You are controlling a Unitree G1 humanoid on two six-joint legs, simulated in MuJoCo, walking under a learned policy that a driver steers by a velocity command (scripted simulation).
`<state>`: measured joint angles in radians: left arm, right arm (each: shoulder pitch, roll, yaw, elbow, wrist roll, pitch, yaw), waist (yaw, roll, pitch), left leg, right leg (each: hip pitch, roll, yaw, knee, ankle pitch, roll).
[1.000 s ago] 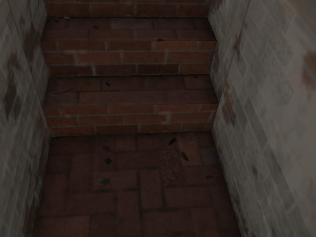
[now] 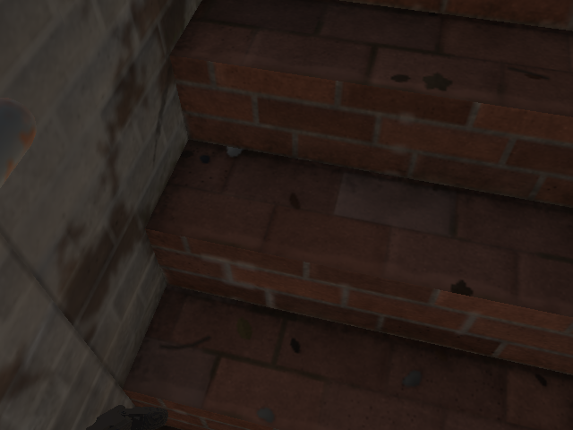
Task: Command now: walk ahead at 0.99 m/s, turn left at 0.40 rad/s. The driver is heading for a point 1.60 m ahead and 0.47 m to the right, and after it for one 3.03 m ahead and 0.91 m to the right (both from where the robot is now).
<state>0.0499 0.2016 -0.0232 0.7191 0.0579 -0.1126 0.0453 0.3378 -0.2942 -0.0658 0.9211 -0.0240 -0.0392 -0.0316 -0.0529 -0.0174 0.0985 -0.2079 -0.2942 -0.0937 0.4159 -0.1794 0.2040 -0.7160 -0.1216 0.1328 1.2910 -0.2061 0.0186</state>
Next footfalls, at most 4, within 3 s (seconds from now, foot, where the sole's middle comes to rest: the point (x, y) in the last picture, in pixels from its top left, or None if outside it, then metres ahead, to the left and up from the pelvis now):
0.30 right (339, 379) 0.45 -0.09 -0.55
0.72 left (270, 243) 0.63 0.03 -0.34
1.06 right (524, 255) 0.58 -0.41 -0.35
1.50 left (421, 42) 0.90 -0.25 -0.13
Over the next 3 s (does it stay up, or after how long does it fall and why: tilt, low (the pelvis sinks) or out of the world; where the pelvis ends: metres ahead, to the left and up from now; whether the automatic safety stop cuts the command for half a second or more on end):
stays up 1.32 -0.28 1.05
